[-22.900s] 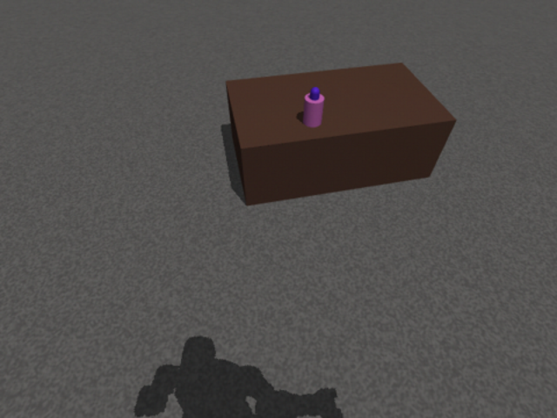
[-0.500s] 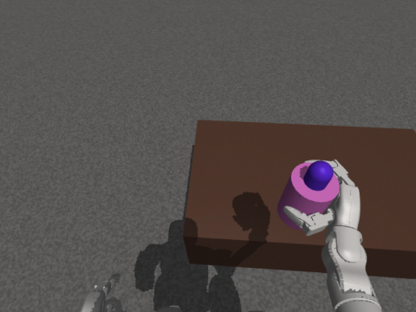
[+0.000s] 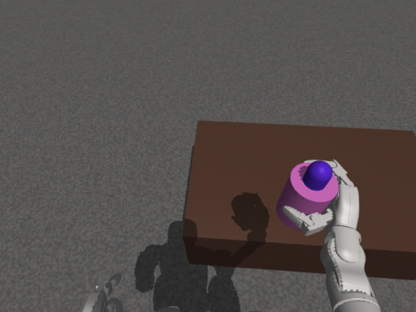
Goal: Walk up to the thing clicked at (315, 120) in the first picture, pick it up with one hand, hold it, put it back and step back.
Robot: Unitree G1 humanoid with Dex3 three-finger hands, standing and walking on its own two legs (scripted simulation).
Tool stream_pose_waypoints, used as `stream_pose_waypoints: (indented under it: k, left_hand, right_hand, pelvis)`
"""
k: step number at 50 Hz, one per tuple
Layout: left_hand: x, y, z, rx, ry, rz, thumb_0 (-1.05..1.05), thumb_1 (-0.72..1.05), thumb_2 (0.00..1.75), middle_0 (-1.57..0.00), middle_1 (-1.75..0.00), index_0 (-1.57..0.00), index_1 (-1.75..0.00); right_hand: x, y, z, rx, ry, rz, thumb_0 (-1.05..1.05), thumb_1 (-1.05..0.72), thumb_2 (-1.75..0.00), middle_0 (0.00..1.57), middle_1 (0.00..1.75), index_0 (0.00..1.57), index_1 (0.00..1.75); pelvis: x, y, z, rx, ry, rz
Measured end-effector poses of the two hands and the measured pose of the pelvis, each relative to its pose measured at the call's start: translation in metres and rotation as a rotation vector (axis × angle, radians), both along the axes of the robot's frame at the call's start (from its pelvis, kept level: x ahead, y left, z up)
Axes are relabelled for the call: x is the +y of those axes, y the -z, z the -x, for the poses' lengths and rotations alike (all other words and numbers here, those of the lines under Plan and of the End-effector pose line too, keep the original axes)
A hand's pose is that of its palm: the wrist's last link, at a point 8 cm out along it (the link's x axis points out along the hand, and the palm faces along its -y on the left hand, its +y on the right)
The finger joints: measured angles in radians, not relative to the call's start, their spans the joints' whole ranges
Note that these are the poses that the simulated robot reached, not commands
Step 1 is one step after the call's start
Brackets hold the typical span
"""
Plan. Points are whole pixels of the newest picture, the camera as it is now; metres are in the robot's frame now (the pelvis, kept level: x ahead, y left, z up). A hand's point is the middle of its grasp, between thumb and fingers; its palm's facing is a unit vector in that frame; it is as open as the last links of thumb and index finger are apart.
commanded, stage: hold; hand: right
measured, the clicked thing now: (307, 191) +0.33 -0.17 +0.05
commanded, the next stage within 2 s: crouch in 1.04 s
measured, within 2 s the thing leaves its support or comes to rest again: neither
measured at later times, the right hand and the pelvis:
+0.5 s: hand (308, 196) +0.33 -0.17 +0.03, palm faces +0.23 +0.97 -0.03, open 11.4 cm; pelvis +0.00 +0.00 +0.00, yaw +0 degrees
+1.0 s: hand (307, 198) +0.32 -0.17 +0.03, palm faces +0.23 +0.97 -0.03, open 11.4 cm; pelvis +0.00 +0.00 +0.00, yaw +0 degrees
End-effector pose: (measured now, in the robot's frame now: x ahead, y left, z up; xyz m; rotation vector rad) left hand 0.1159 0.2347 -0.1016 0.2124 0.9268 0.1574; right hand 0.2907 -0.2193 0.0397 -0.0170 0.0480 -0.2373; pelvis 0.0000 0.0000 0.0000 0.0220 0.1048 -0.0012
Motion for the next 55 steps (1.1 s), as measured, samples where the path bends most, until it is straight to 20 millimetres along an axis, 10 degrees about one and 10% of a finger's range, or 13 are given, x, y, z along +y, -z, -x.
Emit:
stream_pose_waypoints:
  k: [55]
  left_hand:
    - [0.0059, 0.0025, -0.0025, -0.008, 0.007, -0.009, 0.01, 0.89, 0.91, -0.21, -0.31, -0.21, -0.31]
  right_hand:
    - [0.0030, 0.0059, -0.0011, 0.002, -0.004, 0.006, -0.02, 0.59, -1.14, 0.63, 1.01, 0.64, 1.02]
  pelvis:
    - [0.0025, 0.0038, 0.0006, 0.016, 0.000, 0.003]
